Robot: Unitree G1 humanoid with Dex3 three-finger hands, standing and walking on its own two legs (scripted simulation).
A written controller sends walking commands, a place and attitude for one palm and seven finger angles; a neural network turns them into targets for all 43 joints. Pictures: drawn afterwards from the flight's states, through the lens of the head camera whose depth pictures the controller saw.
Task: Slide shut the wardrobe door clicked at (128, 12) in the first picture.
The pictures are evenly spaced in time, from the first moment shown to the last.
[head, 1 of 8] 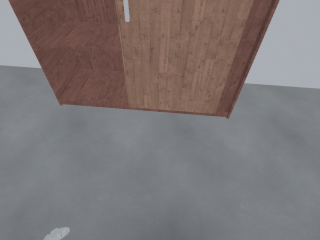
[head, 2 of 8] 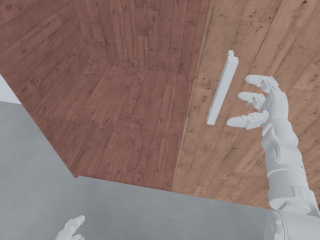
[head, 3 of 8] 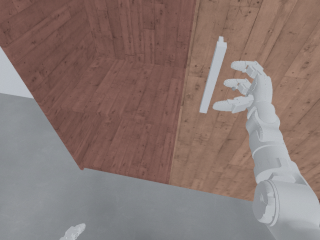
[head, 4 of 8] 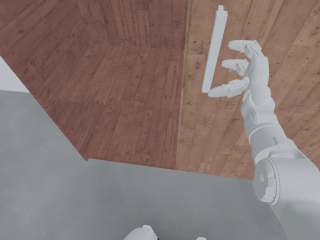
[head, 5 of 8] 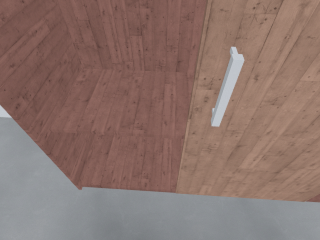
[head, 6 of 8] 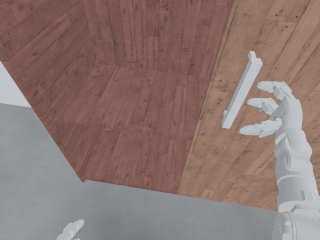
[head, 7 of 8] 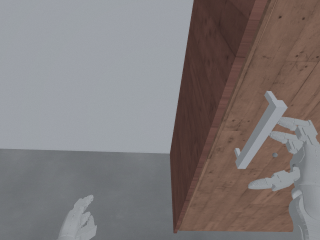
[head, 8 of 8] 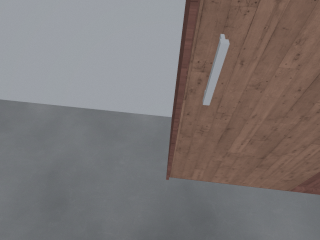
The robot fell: no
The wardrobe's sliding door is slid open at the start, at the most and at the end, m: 0.62 0.62 0.00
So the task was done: yes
